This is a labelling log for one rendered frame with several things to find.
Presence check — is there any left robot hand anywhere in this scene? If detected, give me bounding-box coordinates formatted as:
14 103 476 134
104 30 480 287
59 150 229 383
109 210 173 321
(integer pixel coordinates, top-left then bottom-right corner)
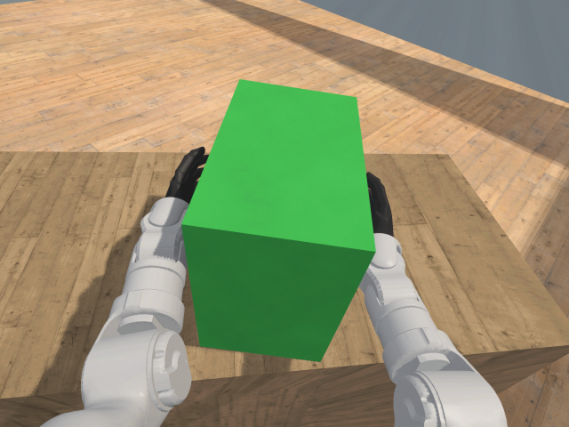
165 147 209 204

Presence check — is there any right robot upper arm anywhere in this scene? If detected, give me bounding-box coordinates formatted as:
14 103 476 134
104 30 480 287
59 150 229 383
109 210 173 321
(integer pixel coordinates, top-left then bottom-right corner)
393 371 507 427

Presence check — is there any carton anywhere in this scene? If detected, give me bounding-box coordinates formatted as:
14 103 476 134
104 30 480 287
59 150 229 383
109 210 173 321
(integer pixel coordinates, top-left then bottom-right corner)
181 79 376 362

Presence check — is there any pedestal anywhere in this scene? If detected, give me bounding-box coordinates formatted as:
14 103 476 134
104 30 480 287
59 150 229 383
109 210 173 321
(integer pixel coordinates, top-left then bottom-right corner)
0 151 569 427

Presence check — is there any right robot forearm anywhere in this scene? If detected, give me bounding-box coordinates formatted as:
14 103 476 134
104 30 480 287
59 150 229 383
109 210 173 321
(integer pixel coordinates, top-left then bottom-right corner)
359 233 508 427

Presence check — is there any left robot forearm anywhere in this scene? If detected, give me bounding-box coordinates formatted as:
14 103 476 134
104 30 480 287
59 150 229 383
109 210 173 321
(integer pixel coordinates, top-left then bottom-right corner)
81 197 189 403

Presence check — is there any right robot hand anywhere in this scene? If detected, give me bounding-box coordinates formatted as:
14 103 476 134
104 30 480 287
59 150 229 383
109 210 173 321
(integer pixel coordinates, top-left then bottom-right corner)
366 172 394 237

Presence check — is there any left robot upper arm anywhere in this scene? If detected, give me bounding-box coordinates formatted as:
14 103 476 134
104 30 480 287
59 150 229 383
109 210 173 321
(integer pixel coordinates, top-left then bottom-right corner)
40 328 192 427

